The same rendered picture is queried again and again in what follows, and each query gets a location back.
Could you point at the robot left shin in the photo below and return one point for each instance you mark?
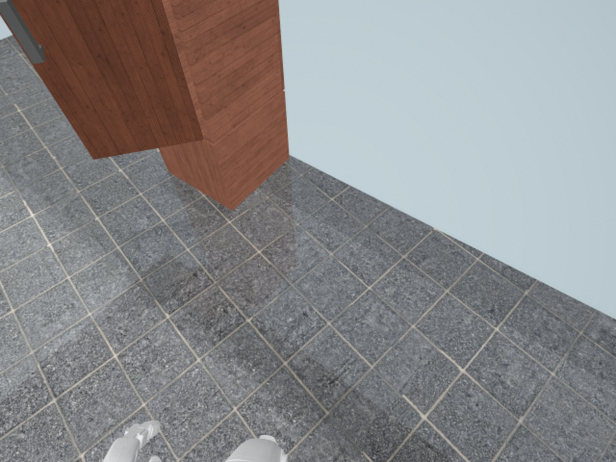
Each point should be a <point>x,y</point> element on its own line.
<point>268,438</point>

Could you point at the left robot hand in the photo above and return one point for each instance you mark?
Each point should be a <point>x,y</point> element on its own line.
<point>127,448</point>

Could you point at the left robot thigh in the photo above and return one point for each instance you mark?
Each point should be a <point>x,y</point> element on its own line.
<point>258,450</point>

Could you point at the cupboard door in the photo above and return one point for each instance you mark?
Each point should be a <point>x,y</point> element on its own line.
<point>113,69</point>

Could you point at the handle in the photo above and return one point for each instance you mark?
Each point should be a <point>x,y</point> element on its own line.
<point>21,31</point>

